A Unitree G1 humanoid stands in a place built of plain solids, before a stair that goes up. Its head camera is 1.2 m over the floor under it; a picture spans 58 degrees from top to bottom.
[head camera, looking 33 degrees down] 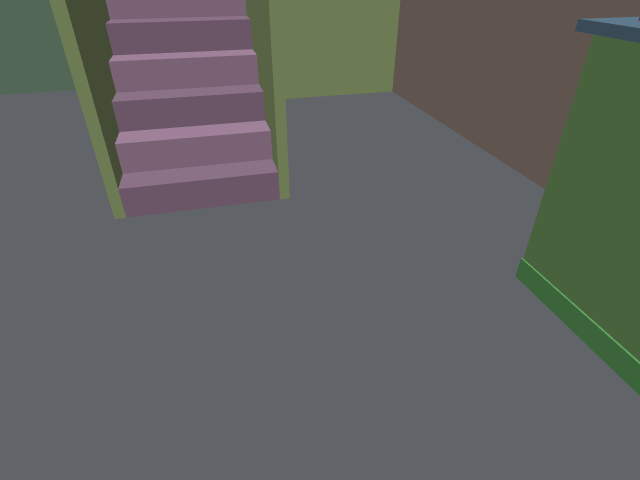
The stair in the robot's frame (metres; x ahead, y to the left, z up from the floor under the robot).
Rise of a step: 0.18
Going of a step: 0.20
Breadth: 0.86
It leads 15 degrees to the left of straight ahead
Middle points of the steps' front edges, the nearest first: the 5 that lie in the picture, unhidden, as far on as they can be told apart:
2.18 0.65 0.18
2.38 0.71 0.35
2.57 0.76 0.53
2.77 0.81 0.70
2.96 0.86 0.88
